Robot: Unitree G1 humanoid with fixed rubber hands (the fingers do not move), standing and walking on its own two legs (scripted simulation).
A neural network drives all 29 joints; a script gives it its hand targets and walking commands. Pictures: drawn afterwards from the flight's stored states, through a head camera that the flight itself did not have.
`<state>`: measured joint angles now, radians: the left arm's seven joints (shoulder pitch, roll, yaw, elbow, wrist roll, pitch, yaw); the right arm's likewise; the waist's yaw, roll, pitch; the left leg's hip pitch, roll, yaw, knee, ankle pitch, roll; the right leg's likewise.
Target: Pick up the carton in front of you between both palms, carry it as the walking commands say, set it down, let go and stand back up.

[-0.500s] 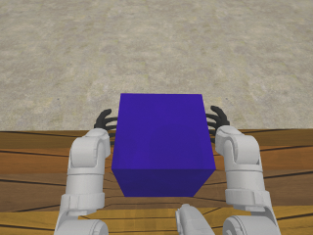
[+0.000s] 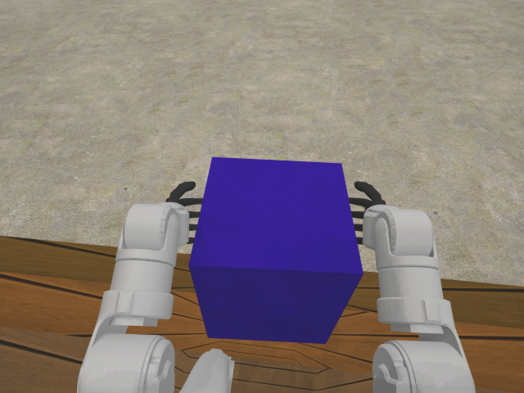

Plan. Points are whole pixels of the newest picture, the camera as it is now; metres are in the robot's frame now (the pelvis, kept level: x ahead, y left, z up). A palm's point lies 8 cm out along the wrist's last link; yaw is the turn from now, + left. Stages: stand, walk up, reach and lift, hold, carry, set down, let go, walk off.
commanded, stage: carry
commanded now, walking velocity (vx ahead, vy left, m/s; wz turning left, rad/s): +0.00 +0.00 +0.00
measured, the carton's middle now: (271, 254) +0.34 +0.02 +0.00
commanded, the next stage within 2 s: none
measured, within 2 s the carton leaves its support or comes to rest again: neither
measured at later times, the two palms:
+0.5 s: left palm (256, 143) +0.70 +0.08 -0.06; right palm (375, 154) +0.67 -0.22 -0.05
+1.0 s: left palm (268, 141) +1.01 +0.06 -0.30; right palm (345, 146) +1.01 -0.23 -0.31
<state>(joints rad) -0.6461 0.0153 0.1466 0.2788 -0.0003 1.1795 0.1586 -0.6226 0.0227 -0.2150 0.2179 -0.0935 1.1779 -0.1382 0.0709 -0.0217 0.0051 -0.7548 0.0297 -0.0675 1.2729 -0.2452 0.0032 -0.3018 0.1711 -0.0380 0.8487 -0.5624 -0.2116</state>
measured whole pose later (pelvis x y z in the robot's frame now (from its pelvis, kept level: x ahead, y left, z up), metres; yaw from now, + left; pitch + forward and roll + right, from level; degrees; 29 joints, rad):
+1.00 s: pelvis +0.67 -0.08 -0.36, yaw -2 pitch +3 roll +0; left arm -0.58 -0.08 0.13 0.23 0.03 1.03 0.24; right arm -0.49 0.03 -0.23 0.16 -0.09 1.04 -0.15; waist 0.11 0.00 0.03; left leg -0.79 0.04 -0.05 1.06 -0.03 0.03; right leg -0.37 0.11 -0.06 1.02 -0.71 -0.13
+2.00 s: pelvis +1.27 -0.10 -0.63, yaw -4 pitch +6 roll +0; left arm -0.59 -0.12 0.21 0.10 0.06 1.09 0.31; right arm -0.62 0.09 -0.24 0.11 -0.11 1.03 -0.20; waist 0.04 0.01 0.14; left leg -0.56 0.00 -0.02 0.73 -0.25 0.01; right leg -0.41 0.10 -0.05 0.57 -0.25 -0.12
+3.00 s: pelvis +1.29 -0.07 -0.63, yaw -4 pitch +0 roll +0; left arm -0.77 -0.04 0.22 0.41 0.11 1.25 0.24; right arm -0.79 0.04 -0.25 0.42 -0.12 1.19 -0.23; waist 0.00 0.00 -0.11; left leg -0.35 -0.02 0.07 0.55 -0.21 0.05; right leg -0.28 0.05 -0.07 0.56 -0.30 -0.07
